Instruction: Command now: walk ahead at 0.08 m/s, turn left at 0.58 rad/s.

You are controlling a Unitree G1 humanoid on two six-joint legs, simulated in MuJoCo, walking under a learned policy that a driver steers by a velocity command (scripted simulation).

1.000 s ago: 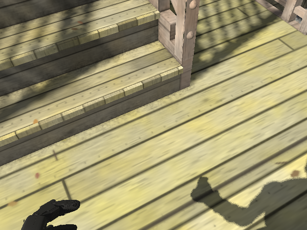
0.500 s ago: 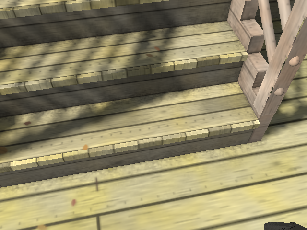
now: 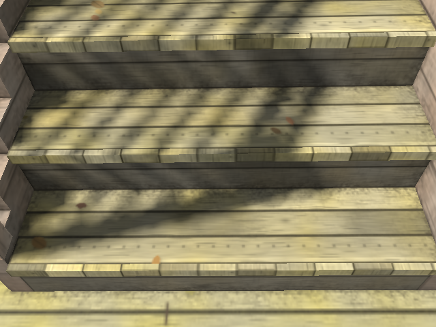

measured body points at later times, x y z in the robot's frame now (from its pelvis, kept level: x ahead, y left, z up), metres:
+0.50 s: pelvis +0.02 +0.02 +0.01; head +0.05 +0.04 +0.46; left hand +0.08 +0.33 -0.11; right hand +0.27 -0.20 -0.07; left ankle +0.01 +0.14 -0.73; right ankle +0.07 -0.11 -0.72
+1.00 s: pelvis +0.02 +0.02 +0.01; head +0.03 +0.01 +0.46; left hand +0.05 +0.30 -0.12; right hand +0.21 -0.21 -0.11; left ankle +0.01 +0.14 -0.73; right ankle +0.05 -0.11 -0.73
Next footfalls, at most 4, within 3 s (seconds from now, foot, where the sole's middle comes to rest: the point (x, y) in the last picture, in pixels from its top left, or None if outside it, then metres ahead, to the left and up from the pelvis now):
0.46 left None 0.05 0.15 -0.76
0.74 right None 0.09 -0.10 -0.76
2.94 right None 0.39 0.00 -0.76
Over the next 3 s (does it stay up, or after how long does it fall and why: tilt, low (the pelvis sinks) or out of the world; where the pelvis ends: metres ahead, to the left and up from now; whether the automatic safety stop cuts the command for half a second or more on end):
stays up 0.23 0.05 -0.01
